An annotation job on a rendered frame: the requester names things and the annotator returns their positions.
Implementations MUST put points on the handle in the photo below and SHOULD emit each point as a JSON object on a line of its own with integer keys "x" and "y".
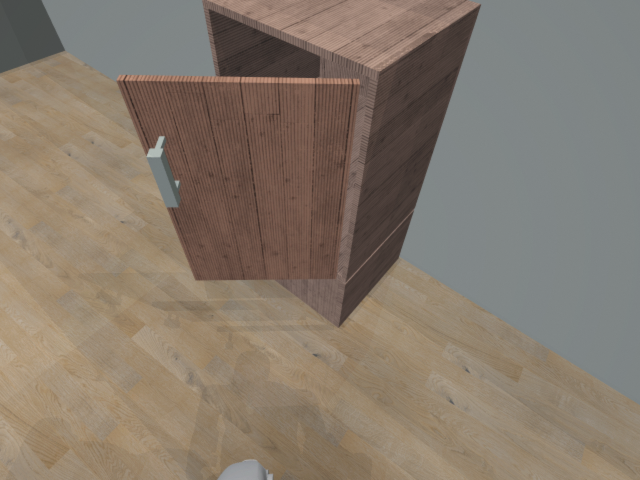
{"x": 159, "y": 165}

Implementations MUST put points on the cupboard door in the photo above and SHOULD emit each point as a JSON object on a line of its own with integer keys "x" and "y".
{"x": 263, "y": 164}

